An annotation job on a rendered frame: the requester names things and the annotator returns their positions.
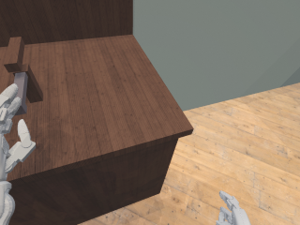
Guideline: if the counter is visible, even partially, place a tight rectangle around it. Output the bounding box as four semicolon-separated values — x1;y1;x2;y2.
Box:
0;0;194;225

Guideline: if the tap lever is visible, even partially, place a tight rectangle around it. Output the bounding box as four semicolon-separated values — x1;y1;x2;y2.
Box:
14;72;28;116

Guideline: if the right robot hand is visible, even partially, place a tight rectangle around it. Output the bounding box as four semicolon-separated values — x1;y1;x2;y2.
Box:
216;190;251;225

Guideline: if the left robot hand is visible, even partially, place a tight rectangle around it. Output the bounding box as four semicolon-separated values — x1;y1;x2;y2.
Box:
0;83;36;182

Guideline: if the robot left forearm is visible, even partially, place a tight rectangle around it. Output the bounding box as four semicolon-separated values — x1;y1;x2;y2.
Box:
0;181;15;225

